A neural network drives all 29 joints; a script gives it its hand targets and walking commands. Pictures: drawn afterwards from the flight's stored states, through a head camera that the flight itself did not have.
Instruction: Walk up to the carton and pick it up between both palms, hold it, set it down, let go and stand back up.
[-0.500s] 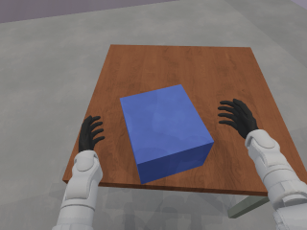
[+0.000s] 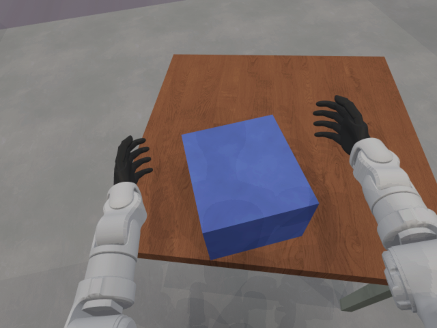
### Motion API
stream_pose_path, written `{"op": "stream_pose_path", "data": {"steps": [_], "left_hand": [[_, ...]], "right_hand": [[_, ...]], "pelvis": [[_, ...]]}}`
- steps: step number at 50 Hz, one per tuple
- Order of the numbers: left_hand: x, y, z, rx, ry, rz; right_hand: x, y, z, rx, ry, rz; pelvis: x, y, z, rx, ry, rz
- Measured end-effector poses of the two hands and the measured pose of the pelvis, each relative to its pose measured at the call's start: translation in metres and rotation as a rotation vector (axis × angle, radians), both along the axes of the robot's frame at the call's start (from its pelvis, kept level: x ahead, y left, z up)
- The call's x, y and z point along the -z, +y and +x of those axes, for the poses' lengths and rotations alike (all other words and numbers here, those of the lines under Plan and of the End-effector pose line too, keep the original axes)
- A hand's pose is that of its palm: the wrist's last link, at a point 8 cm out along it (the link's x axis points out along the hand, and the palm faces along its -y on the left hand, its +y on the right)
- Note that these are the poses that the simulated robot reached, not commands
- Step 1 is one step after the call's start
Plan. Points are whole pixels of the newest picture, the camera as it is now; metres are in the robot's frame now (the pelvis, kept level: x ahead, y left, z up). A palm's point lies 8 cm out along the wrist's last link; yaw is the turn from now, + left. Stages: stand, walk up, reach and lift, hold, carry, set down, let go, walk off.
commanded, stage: reach and lift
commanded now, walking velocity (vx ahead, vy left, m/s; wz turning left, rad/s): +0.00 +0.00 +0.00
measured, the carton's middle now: (242, 185) +0.44 +0.03 -0.06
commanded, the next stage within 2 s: none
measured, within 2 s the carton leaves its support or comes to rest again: neither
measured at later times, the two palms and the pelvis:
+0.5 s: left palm (140, 188) +0.36 +0.23 +0.02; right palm (327, 145) +0.50 -0.13 +0.04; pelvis +0.00 +0.01 -0.01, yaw +1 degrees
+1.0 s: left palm (155, 201) +0.36 +0.21 -0.04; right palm (318, 162) +0.50 -0.13 -0.02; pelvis +0.00 +0.01 -0.02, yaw +0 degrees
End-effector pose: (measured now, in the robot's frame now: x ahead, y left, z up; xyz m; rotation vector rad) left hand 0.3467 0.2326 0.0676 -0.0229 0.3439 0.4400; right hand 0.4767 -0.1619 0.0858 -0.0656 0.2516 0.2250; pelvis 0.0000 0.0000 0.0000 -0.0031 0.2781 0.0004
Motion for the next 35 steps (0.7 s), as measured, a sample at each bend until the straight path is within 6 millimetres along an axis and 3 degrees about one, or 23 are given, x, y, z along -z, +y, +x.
{"op": "stream_pose_path", "data": {"steps": [17,29,35], "left_hand": [[0.008,0.003,0.027,0.007,-0.013,0.025],[0.072,-0.006,0.006,0.016,0.049,0.000],[0.094,-0.005,0.001,0.001,0.045,0.001]], "right_hand": [[0.005,0.029,0.030,-0.008,-0.002,0.019],[0.069,0.031,0.014,0.014,0.057,-0.023],[0.093,0.035,0.012,0.012,0.065,-0.017]], "pelvis": [[0.005,0.003,0.000,-0.007,0.096,-0.005],[0.009,0.007,0.002,-0.007,0.158,-0.009],[0.015,0.008,0.000,0.000,0.219,-0.011]]}}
